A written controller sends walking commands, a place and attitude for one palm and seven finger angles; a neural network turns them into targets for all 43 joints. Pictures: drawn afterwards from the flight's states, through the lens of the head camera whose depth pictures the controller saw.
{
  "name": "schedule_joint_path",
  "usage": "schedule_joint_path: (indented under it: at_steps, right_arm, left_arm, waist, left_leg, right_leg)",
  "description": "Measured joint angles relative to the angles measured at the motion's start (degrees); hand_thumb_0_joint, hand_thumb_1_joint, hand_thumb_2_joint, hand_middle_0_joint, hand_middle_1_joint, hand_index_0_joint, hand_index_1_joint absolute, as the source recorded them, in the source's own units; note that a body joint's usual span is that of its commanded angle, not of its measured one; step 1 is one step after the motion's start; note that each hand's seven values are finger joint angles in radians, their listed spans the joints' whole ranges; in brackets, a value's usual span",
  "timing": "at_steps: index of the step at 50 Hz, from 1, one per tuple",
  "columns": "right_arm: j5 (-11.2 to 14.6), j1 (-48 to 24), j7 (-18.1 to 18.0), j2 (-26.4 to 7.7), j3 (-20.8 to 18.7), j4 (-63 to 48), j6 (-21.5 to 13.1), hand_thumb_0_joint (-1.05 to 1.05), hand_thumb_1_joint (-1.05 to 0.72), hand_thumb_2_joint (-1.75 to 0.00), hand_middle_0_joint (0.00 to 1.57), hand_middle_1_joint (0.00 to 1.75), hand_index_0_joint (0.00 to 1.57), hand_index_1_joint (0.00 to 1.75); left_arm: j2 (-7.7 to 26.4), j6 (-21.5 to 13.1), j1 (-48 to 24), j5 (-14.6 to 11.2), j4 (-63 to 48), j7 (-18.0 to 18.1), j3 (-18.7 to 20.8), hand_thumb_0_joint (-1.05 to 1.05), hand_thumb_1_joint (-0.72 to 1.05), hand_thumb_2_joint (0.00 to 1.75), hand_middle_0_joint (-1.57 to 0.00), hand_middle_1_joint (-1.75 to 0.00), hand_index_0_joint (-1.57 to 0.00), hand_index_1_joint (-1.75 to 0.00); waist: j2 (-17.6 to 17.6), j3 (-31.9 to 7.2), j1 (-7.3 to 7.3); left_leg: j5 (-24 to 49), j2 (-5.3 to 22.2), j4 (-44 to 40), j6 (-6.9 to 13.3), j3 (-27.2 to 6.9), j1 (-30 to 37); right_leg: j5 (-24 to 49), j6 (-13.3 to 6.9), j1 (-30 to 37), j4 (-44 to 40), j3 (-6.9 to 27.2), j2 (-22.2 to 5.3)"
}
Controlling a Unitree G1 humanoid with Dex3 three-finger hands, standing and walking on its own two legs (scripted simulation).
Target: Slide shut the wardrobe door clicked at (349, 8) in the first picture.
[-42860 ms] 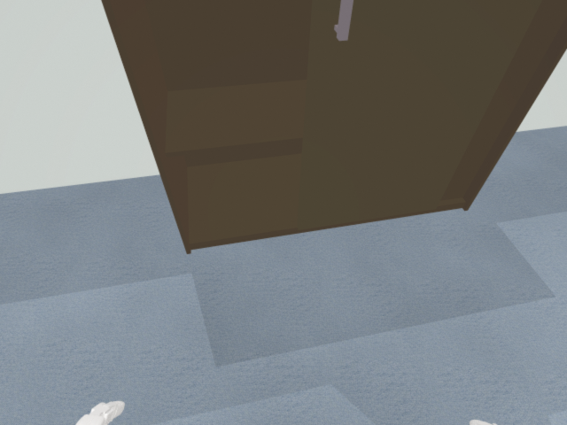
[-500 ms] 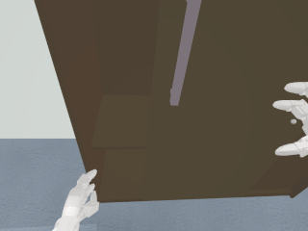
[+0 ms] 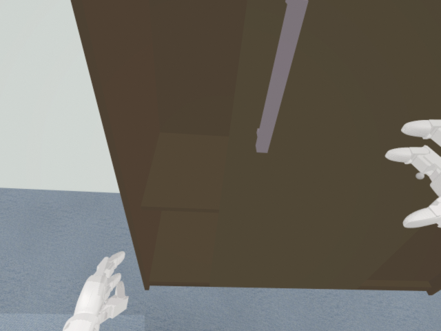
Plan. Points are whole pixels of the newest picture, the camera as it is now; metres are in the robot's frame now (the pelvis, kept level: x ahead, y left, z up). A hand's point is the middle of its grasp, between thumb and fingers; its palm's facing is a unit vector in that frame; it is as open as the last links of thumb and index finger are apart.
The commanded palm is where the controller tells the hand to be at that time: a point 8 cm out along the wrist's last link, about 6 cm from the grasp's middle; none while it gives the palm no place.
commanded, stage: raise the hand with hooked fingers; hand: right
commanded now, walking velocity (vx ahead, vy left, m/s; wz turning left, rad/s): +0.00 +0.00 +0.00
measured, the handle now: (274, 83) +0.48 -0.08 +0.26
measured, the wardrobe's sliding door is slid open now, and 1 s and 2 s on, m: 0.26 0.26 0.26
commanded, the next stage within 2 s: move the hooked fingers beside the handle in 0.18 s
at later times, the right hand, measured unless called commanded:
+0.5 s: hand out of the picture +0.29 -0.28 +0.28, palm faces +0.11 +0.99 -0.08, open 14.0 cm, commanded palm +0.26 -0.31 +0.27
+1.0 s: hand (379, 141) +0.34 -0.23 +0.25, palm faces +0.05 +0.99 -0.09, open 14.0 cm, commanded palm +0.30 -0.26 +0.27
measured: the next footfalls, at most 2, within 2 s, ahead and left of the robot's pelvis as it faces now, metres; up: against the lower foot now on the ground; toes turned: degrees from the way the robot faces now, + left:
none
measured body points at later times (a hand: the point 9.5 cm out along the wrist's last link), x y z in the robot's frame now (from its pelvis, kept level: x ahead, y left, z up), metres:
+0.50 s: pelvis +0.01 +0.00 +0.00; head -0.04 +0.03 +0.45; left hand +0.22 +0.21 -0.06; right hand +0.27 -0.33 +0.29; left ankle +0.02 +0.11 -0.74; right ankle +0.00 -0.11 -0.74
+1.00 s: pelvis +0.01 +0.00 +0.00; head -0.01 +0.04 +0.45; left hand +0.22 +0.22 -0.08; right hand +0.33 -0.28 +0.25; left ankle +0.02 +0.11 -0.73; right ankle +0.00 -0.11 -0.73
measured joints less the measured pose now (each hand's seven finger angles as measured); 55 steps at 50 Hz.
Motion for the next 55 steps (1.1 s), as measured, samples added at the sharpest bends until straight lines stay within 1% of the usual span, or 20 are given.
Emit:
schedule_joint_path:
  at_steps: [2, 4, 7, 11, 13, 16, 18, 20, 23, 26, 29, 32, 35, 37, 40, 43, 46, 48, 52, 55]
  right_arm:
    - [0.8, 0.8, -1.4, 0.3, -1.1, -3.3, -2.4, -0.02, 0.5, -0.3, 0.31, 1.2, 0.3, 1.2]
    - [1.0, -1.2, -2.7, -0.5, -2.6, -3.1, -3.6, -0.02, 0.5, -0.3, 0.31, 1.2, 0.31, 1.2]
    - [-0.2, -7.5, -4.0, -3.3, -3.7, 3.3, -2.7, -0.02, 0.51, -0.3, 0.31, 1.2, 0.31, 1.2]
    - [-2.6, -10.9, -4.1, -5.9, -1.5, 10.5, 0.0, -0.01, 0.51, -0.3, 0.31, 1.2, 0.31, 1.2]
    - [-3.0, -9.4, -3.1, -5.2, 0.1, 10.2, 1.3, -0.01, 0.51, -0.3, 0.3, 1.2, 0.3, 1.2]
    - [-1.6, -4.7, -0.7, -2.3, 1.2, 5.6, 1.9, -0.01, 0.5, -0.3, 0.3, 1.2, 0.3, 1.2]
    - [-0.2, -2.4, 0.3, -0.4, 1.2, 2.0, 0.8, -0.02, 0.5, -0.3, 0.3, 1.2, 0.3, 1.2]
    - [0.9, -1.9, -0.2, 0.5, 1.0, -0.3, -1.2, -0.02, 0.5, -0.3, 0.3, 1.2, 0.3, 1.2]
    - [1.4, -5.3, -2.0, -0.2, -0.4, 2.1, -2.7, -0.02, 0.5, -0.3, 0.31, 1.2, 0.31, 1.2]
    - [-0.9, -10.7, -4.1, -2.4, -0.8, 8.7, -0.6, -0.02, 0.51, -0.3, 0.31, 1.2, 0.31, 1.2]
    - [-3.2, -13.2, -4.9, -3.0, 1.8, 12.1, 1.9, -0.01, 0.51, -0.3, 0.31, 1.2, 0.31, 1.2]
    - [-3.8, -12.6, -4.0, -0.4, 5.6, 9.7, 2.9, -0.01, 0.51, -0.3, 0.3, 1.2, 0.3, 1.2]
    - [-1.9, -10.3, -3.7, 3.4, 7.8, 4.5, 0.5, -0.02, 0.5, -0.3, 0.3, 1.2, 0.3, 1.2]
    - [-0.7, -9.4, -4.5, 5.0, 7.7, 2.0, -1.1, -0.02, 0.5, -0.3, 0.3, 1.2, 0.3, 1.2]
    - [-0.8, -10.7, -7.2, 4.9, 6.0, 2.5, -0.7, -0.02, 0.5, -0.3, 0.31, 1.2, 0.31, 1.2]
    - [-2.1, -13.6, -9.9, 3.0, 4.5, 6.1, 2.6, -0.02, 0.5, -0.3, 0.31, 1.2, 0.31, 1.2]
    - [-3.8, -14.2, -10.6, 1.8, 4.4, 8.4, 5.8, -0.01, 0.5, -0.3, 0.31, 1.2, 0.31, 1.2]
    - [-4.4, -13.3, -10.4, 2.7, 5.8, 7.4, 6.3, -0.01, 0.5, -0.3, 0.3, 1.2, 0.3, 1.2]
    - [-3.1, -10.6, -9.4, 7.0, 8.9, 1.6, 3.2, -0.02, 0.5, -0.3, 0.3, 1.2, 0.3, 1.2]
    - [-2.3, -11.0, -10.3, 9.2, 10.6, -0.4, 0.8, -0.02, 0.5, -0.3, 0.3, 1.2, 0.3, 1.2]
  left_arm:
    - [-1.0, -0.9, 0.4, 0.5, 0.0, 0.2, -0.2, 0.02, 0.9, 0.9, -0.2, -0.3, -0.2, -0.3]
    - [-1.7, -1.5, 0.5, 0.7, 0.3, 0.3, -0.3, 0.02, 0.9, 0.9, -0.2, -0.3, -0.2, -0.3]
    - [-1.9, -1.5, -0.1, 0.4, 1.0, 0.4, -0.8, 0.02, 0.9, 0.9, -0.2, -0.3, -0.2, -0.3]
    - [-1.4, -0.8, -0.9, -0.3, 0.6, 0.2, -0.9, 0.02, 0.9, 0.9, -0.2, -0.3, -0.2, -0.3]
    - [-1.0, -0.3, -1.0, -0.6, 0.2, 0.1, -0.8, 0.02, 0.9, 0.9, -0.2, -0.3, -0.2, -0.3]
    - [-1.0, 0.2, -1.0, -0.5, 0.2, 0.0, -1.0, 0.02, 0.9, 0.9, -0.2, -0.3, -0.2, -0.3]
    - [-1.3, 0.2, -0.5, -0.1, 0.5, 0.1, -1.2, 0.02, 0.9, 0.9, -0.2, -0.3, -0.2, -0.3]
    - [-1.9, -0.4, -0.2, 0.4, 1.0, 0.1, -1.4, 0.02, 0.9, 0.9, -0.2, -0.3, -0.2, -0.3]
    - [-2.6, -0.9, -0.3, 0.7, 1.8, 0.0, -1.6, 0.02, 0.9, 0.9, -0.2, -0.3, -0.2, -0.3]
    - [-2.4, -0.5, -1.0, 0.2, 1.8, 0.0, -1.5, 0.02, 0.9, 0.9, -0.2, -0.3, -0.2, -0.3]
    - [-1.4, -0.1, -1.3, -0.4, 1.0, 0.0, -1.0, 0.02, 0.9, 0.9, -0.2, -0.3, -0.2, -0.3]
    - [-0.6, 0.2, -1.0, -0.6, 0.5, 0.1, -0.6, 0.02, 0.9, 0.9, -0.2, -0.3, -0.2, -0.3]
    - [-1.0, 0.1, -1.2, 0.0, 1.1, 0.1, -0.8, 0.02, 0.9, 0.9, -0.2, -0.3, -0.2, -0.3]
    - [-1.9, 0.0, -1.4, 0.5, 1.5, 0.0, -1.1, 0.02, 0.9, 0.9, -0.2, -0.3, -0.2, -0.3]
    - [-3.1, 0.7, -1.8, 0.9, 1.8, -0.4, -1.3, 0.02, 0.9, 0.9, -0.2, -0.3, -0.2, -0.3]
    - [-3.4, 2.1, -2.2, 0.6, 1.6, -0.7, -1.4, 0.02, 0.9, 0.9, -0.2, -0.3, -0.2, -0.3]
    - [-2.6, 3.3, -2.3, 0.0, 1.1, -0.9, -1.1, 0.02, 0.9, 0.9, -0.2, -0.3, -0.2, -0.3]
    - [-1.9, 3.5, -1.8, -0.2, 0.7, -0.8, -0.6, 0.02, 0.9, 0.9, -0.2, -0.3, -0.2, -0.3]
    - [-1.4, 3.1, -1.4, 0.1, 1.3, -0.3, -0.2, 0.02, 0.9, 0.9, -0.2, -0.3, -0.2, -0.3]
    - [-2.1, 2.6, -1.9, 0.6, 2.3, 0.0, -0.3, 0.02, 0.9, 0.9, -0.2, -0.3, -0.2, -0.3]
  waist:
    - [0.6, -0.5, 0.0]
    - [0.8, -0.9, -0.27]
    - [0.5, -0.9, -0.78]
    - [-0.6, -0.2, -1.09]
    - [-1.1, 0.1, -1.16]
    - [-1.3, 0.2, -0.97]
    - [-1.0, -0.2, -0.96]
    - [-0.5, -0.8, -0.96]
    - [0.2, -1.5, -0.86]
    - [0.2, -0.9, -0.8]
    - [-0.4, 0.2, -0.84]
    - [-0.8, 0.7, -1.0]
    - [-0.7, 0.4, -0.6]
    - [-0.4, -0.3, -0.15]
    - [0.0, -1.2, 0.51]
    - [-0.1, -1.3, 0.77]
    - [-0.6, -0.8, 0.67]
    - [-0.9, -0.4, 0.25]
    - [-0.6, 0.0, -0.61]
    - [-0.1, -0.2, -0.75]
  left_leg:
    - [-0.2, -0.3, -0.3, 0.1, -0.1, 1.0]
    - [-0.2, -0.5, -0.8, 0.2, 0.1, 2.0]
    - [-0.2, -0.3, -1.0, 0.2, 0.8, 2.2]
    - [0.2, 0.4, -0.5, 0.0, 1.2, 0.1]
    - [0.3, 0.7, -0.3, -0.1, 1.1, -0.7]
    - [0.3, 0.7, -0.4, -0.3, 0.8, -0.6]
    - [0.1, 0.5, -0.8, -0.3, 0.6, 0.4]
    - [-0.1, 0.3, -1.1, -0.2, 0.5, 1.4]
    - [-0.4, 0.1, -1.3, -0.1, 0.7, 2.2]
    - [-0.3, 0.2, -1.2, 0.0, 1.0, 1.8]
    - [0.0, 0.6, -1.0, -0.1, 1.3, 0.6]
    - [0.2, 1.0, -1.1, -0.3, 1.3, 0.0]
    - [0.0, 1.0, -1.2, -0.4, 0.9, 0.3]
    - [-0.2, 0.8, -1.4, -0.4, 0.4, 0.7]
    - [-0.4, 0.4, -1.5, -0.2, -0.2, 1.2]
    - [-0.5, 0.2, -1.4, -0.1, -0.3, 1.0]
    - [-0.3, 0.3, -1.6, -0.1, -0.1, 0.5]
    - [-0.2, 0.4, -1.6, -0.1, 0.1, 0.4]
    - [-0.4, 0.6, -1.7, -0.2, 0.4, 1.1]
    - [-0.7, 0.4, -1.8, -0.1, 0.4, 2.0]
  right_leg:
    - [-0.3, 0.1, 1.0, -0.2, -0.1, -0.2]
    - [-0.5, 0.2, 1.8, -0.3, 0.1, -0.4]
    - [-0.4, 0.3, 1.6, -0.2, 0.8, -0.3]
    - [0.4, 0.1, -0.5, -0.1, 1.2, 0.4]
    - [0.7, 0.0, -1.3, -0.2, 1.1, 0.6]
    - [0.7, -0.2, -0.9, -0.5, 0.8, 0.7]
    - [0.4, -0.3, 0.1, -0.8, 0.6, 0.5]
    - [-0.1, -0.2, 1.0, -0.8, 0.6, 0.3]
    - [-0.4, 0.0, 1.7, -0.8, 0.8, 0.1]
    - [-0.2, 0.1, 1.2, -0.7, 1.0, 0.1]
    - [0.4, 0.0, -0.1, -0.8, 1.3, 0.5]
    - [0.8, -0.3, -0.6, -1.2, 1.4, 1.0]
    - [0.7, -0.4, 0.0, -1.7, 1.0, 1.0]
    - [0.5, -0.3, 0.8, -2.1, 0.5, 0.8]
    - [0.1, -0.1, 1.7, -2.5, -0.1, 0.4]
    - [0.1, 0.0, 1.7, -2.7, -0.2, 0.2]
    - [0.4, 0.0, 1.1, -2.9, -0.1, 0.3]
    - [0.6, 0.0, 0.8, -2.9, 0.2, 0.4]
    - [0.5, -0.1, 1.4, -3.0, 0.5, 0.6]
    - [0.2, 0.0, 2.3, -3.1, 0.5, 0.4]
